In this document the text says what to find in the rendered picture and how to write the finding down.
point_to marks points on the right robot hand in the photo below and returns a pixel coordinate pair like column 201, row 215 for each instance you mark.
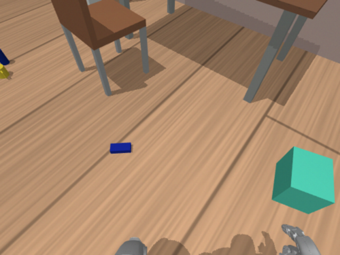
column 304, row 244

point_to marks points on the chair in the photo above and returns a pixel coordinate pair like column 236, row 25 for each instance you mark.
column 97, row 25

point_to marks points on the table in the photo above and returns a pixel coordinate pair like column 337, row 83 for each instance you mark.
column 304, row 8

